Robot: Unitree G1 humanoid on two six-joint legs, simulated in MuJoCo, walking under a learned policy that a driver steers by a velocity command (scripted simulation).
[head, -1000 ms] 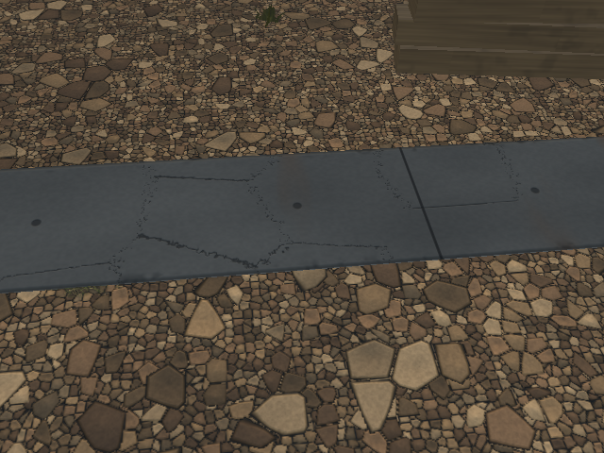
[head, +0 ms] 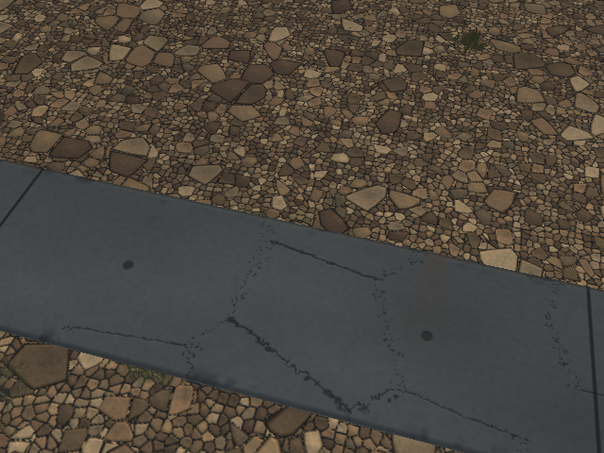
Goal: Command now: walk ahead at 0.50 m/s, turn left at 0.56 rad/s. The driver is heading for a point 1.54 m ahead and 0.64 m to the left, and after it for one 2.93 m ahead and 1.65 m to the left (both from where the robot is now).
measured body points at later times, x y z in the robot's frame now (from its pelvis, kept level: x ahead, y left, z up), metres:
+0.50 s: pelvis +0.30 +0.00 +0.01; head +0.33 +0.02 +0.45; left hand +0.46 +0.30 -0.07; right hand +0.41 -0.27 -0.11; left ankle +0.14 +0.09 -0.72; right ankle +0.46 -0.07 -0.72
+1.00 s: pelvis +0.53 +0.11 +0.00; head +0.56 +0.15 +0.45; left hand +0.38 +0.37 -0.12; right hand +0.85 +0.06 -0.06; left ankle +0.58 +0.28 -0.71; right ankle +0.46 -0.08 -0.72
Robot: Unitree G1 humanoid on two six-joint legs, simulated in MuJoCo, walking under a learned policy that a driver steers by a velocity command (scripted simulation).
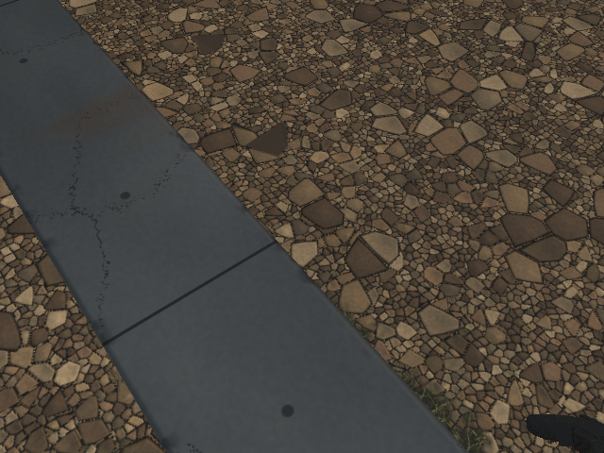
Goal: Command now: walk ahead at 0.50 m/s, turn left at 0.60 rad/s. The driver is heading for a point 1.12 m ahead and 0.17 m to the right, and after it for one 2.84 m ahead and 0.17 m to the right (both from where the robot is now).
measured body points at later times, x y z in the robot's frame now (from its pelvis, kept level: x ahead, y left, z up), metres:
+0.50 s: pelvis +0.28 +0.01 +0.01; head +0.30 +0.01 +0.46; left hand +0.47 +0.26 -0.08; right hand +0.33 -0.28 -0.11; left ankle +0.13 +0.10 -0.72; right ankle +0.46 -0.10 -0.70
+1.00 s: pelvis +0.54 -0.01 +0.02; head +0.57 -0.02 +0.47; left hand +0.60 +0.28 -0.09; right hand +0.75 -0.27 -0.05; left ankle +0.75 +0.15 -0.68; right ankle +0.46 -0.09 -0.72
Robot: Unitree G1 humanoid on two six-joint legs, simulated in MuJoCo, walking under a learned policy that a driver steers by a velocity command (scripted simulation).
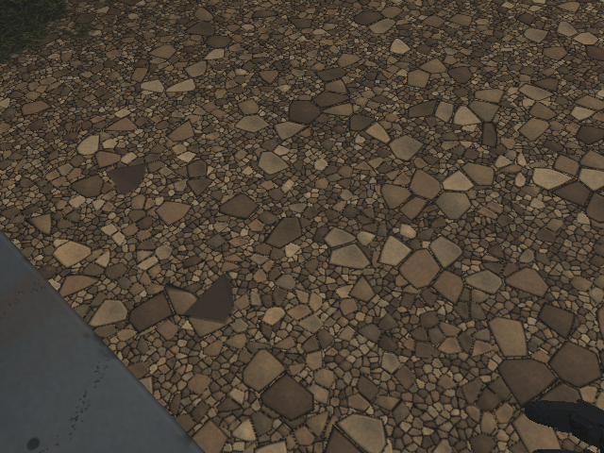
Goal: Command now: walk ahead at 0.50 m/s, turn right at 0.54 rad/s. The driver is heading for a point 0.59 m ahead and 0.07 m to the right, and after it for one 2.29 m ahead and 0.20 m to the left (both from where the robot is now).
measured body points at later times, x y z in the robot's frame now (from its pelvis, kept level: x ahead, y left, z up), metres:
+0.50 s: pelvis +0.24 +0.00 -0.05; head +0.27 +0.00 +0.40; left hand +0.52 +0.20 -0.13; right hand +0.16 -0.27 -0.16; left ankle +0.17 +0.16 -0.74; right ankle +0.36 -0.20 -0.73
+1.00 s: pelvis +0.42 -0.13 -0.19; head +0.45 -0.14 +0.26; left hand +0.63 +0.05 -0.31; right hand +0.43 -0.40 -0.31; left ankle +0.53 +0.00 -0.89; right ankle +0.40 -0.20 -0.92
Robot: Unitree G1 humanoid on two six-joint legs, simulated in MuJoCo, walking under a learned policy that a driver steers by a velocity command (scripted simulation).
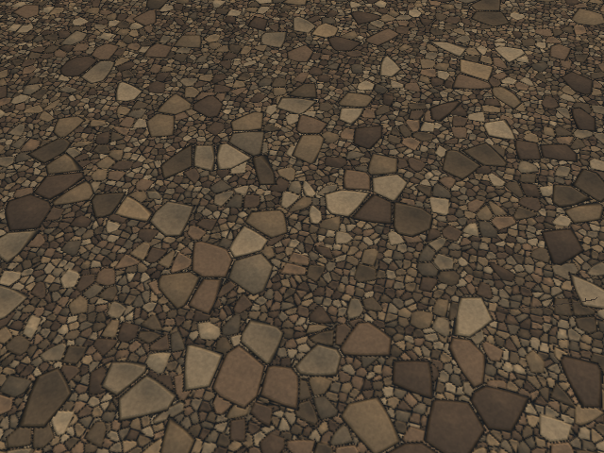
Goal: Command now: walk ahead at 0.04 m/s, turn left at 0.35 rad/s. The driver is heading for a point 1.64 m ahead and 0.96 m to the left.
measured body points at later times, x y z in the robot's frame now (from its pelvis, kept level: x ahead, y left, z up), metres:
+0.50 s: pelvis +0.05 +0.05 +0.01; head +0.09 +0.09 +0.45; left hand +0.15 +0.36 -0.10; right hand +0.26 -0.20 -0.08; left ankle +0.01 +0.13 -0.73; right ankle +0.12 -0.12 -0.68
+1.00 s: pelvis +0.08 +0.01 +0.01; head +0.13 +0.03 +0.46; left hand +0.03 +0.32 -0.09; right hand +0.37 -0.14 -0.10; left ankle +0.00 +0.14 -0.68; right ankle +0.14 -0.09 -0.73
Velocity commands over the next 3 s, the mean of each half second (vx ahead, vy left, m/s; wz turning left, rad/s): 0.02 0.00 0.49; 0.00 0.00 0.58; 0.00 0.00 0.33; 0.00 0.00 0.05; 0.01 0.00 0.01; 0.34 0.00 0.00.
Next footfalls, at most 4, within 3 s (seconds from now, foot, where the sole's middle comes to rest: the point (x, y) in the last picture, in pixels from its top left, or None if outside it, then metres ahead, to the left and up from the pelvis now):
0.16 left None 0.05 0.13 -0.77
0.68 right None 0.17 -0.07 -0.77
1.14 left None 0.03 0.16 -0.77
1.52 right None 0.21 -0.02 -0.77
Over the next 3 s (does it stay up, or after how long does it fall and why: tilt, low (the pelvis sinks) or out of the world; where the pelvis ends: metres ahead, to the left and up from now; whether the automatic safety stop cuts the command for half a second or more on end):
stays up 0.18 0.17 0.01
